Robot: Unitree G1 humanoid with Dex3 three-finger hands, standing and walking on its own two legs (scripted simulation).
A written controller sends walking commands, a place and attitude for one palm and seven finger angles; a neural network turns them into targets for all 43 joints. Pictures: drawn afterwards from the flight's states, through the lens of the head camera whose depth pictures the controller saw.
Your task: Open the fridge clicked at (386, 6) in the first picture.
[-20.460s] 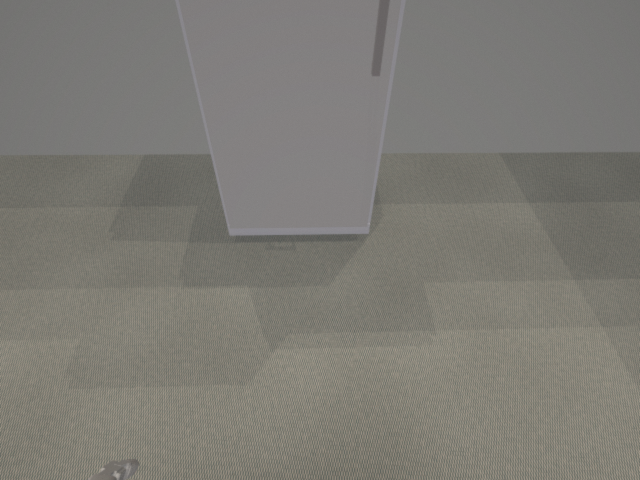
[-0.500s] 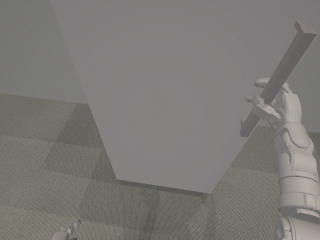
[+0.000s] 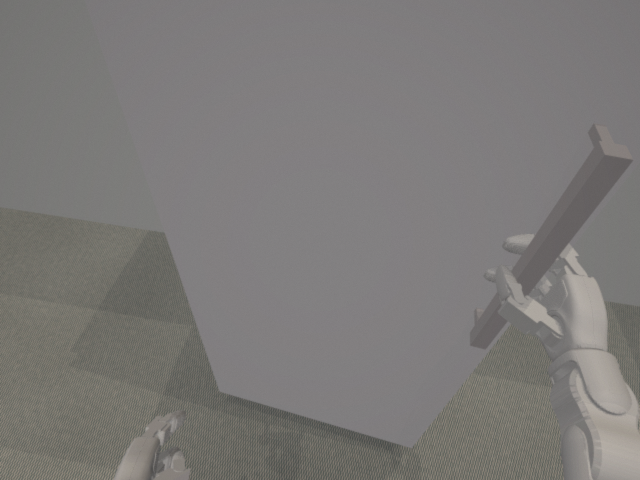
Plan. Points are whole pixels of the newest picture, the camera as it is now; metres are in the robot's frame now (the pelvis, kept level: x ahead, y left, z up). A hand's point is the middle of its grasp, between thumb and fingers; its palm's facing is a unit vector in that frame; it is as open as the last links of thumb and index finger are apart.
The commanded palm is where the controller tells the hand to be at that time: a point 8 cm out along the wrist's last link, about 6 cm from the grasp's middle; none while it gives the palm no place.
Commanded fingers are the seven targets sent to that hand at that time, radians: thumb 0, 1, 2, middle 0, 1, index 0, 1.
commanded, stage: walk backward, drawing the door open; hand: right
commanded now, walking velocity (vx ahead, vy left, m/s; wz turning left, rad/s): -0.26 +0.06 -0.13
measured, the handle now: (526, 258) +0.36 -0.20 +0.15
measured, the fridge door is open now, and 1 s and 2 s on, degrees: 6 29 67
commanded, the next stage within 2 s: none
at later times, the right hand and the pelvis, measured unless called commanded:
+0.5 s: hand (495, 366) +0.23 -0.14 +0.13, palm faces +0.25 +0.95 -0.18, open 6.3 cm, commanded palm +0.18 -0.18 +0.13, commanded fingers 0.00 -0.90 -0.90 0.45 1.40 0.45 1.40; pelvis -0.02 +0.03 +0.00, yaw -11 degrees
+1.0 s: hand (434, 478) +0.13 -0.07 +0.13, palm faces +0.45 +0.87 -0.17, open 6.6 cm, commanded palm +0.07 -0.10 +0.13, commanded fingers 0.00 -0.90 -0.90 0.45 1.40 0.45 1.40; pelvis -0.05 +0.15 -0.01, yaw -28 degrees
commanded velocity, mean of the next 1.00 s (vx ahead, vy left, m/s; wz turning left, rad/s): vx -0.23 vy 0.26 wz -0.48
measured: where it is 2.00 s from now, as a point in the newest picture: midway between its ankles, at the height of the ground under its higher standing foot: outside the picture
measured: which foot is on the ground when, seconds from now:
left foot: down 0.00-0.74, up 0.76-1.00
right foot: down 0.00-0.42, up 0.44-0.70, down 0.72-1.00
